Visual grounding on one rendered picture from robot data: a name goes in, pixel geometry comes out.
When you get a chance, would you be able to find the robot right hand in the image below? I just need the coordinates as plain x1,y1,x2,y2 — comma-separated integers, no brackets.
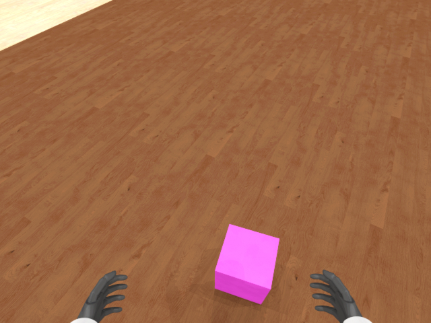
310,270,362,323

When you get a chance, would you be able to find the robot left hand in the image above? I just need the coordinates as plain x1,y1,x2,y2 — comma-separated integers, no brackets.
77,271,127,323

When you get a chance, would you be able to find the carton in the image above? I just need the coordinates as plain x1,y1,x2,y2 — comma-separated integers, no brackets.
215,224,279,304

